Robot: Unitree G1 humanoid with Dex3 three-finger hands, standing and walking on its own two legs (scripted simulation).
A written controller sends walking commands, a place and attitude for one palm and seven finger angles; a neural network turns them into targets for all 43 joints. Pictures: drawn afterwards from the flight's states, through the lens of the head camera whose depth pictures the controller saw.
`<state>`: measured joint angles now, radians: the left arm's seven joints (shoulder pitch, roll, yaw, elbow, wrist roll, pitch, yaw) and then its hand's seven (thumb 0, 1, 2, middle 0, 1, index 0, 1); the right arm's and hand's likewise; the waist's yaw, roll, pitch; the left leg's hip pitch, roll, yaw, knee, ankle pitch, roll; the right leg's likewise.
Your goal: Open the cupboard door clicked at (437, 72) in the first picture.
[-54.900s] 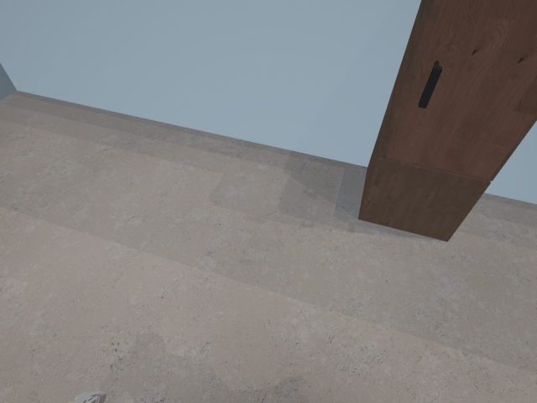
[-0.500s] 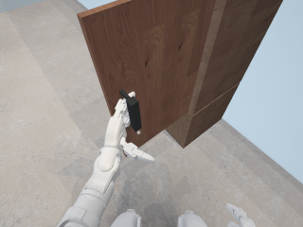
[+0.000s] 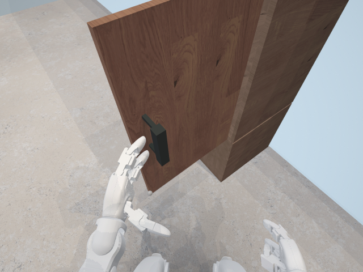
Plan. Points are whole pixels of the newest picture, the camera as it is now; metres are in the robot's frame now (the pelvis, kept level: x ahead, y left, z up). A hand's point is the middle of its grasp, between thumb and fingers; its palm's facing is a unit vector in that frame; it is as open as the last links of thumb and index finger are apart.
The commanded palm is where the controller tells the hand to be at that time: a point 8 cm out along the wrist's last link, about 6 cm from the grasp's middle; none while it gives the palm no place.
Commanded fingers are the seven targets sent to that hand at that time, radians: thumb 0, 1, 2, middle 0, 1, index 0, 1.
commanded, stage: slide the hand sideways off the handle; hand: left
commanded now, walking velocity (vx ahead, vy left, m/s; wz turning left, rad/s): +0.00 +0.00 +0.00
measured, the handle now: (155, 140) +0.39 +0.09 +0.06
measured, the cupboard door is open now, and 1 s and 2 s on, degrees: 92 92 92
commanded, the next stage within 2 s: draw the hand back to the body in 0.42 s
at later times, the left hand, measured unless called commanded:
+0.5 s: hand (132, 210) +0.23 +0.12 +0.05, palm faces -0.05 -1.00 -0.06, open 16.3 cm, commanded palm +0.22 +0.17 +0.05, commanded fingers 0.00 -0.50 0.30 -0.15 -0.30 -0.15 -0.30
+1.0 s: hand (91, 203) +0.22 +0.17 +0.12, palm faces -0.02 -1.00 -0.08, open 16.3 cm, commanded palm +0.19 +0.23 +0.13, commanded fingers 0.00 -0.32 0.38 -0.16 -0.30 -0.16 -0.30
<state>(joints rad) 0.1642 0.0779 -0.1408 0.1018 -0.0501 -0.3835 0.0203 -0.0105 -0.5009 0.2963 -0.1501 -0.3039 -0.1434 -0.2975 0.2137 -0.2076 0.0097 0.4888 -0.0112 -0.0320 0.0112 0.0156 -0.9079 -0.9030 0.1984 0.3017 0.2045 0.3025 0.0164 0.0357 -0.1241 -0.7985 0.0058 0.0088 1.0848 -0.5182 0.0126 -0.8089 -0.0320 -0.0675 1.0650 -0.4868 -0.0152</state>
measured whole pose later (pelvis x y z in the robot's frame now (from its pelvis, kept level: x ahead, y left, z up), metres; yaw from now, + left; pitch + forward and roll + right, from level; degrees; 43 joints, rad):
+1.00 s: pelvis +0.01 -0.01 +0.02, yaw +1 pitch +8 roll -1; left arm 0.45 0.24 0.12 -0.22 -0.26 -0.22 -0.22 -0.01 -0.49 0.30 -0.15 -0.30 -0.15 -0.30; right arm 0.28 -0.25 0.03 0.47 0.04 -0.14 -0.07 0.02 -0.91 -0.90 0.20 0.30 0.21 0.30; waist 0.01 0.06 -0.11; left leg -0.61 0.02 -0.02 0.96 -0.49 0.00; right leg -0.60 -0.01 -0.09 0.91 -0.45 -0.02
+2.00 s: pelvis +0.03 +0.00 +0.08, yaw -1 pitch -5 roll -1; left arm 0.46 0.32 0.32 -0.35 -0.04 -0.08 0.11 0.01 0.87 0.88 -0.21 -0.30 -0.21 -0.30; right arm 0.19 -0.23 0.02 0.66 -0.01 -0.11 -0.08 0.02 -0.91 -0.90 0.20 0.30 0.21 0.30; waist 0.07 0.07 0.03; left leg -0.06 0.01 0.03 0.40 -0.26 0.01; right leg -0.07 0.00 -0.05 0.38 -0.22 -0.01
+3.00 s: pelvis -0.07 +0.02 +0.06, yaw +1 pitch -2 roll -2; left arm 0.51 0.40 0.45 -0.51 0.02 -0.22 0.15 0.02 0.89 0.89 -0.21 -0.31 -0.22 -0.30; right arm 0.21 -0.21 0.01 0.57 -0.01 -0.09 -0.08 0.02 -0.90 -0.90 0.20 0.30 0.21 0.30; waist 0.02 0.00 0.08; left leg -0.42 -0.01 0.01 0.68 -0.28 0.05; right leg -0.39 0.00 -0.02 0.59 -0.18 0.01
